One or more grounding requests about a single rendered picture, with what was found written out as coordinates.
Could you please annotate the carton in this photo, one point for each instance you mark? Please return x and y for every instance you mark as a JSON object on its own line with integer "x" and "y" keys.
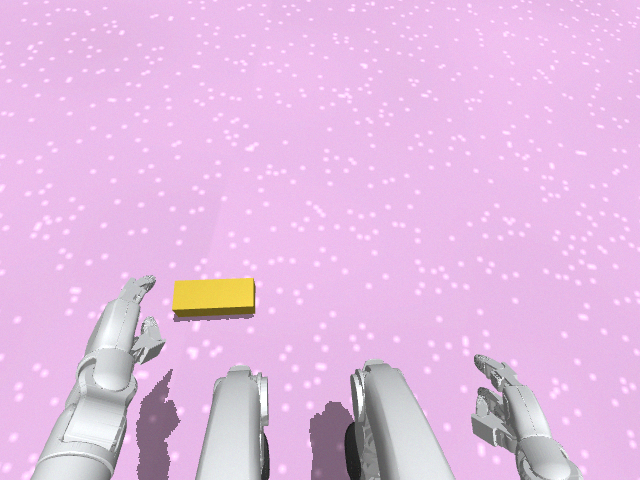
{"x": 214, "y": 297}

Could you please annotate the left robot arm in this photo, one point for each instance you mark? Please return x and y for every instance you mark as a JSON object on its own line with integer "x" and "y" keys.
{"x": 87, "y": 437}

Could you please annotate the left robot hand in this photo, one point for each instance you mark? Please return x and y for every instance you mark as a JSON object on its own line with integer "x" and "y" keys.
{"x": 117, "y": 324}

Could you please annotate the right robot arm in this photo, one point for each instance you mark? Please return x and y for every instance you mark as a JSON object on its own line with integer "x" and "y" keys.
{"x": 542, "y": 458}

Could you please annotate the right robot foot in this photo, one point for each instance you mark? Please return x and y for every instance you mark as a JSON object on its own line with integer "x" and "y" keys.
{"x": 351, "y": 453}

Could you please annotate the right robot hand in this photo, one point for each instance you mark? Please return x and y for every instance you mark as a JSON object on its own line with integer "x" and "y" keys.
{"x": 515, "y": 416}

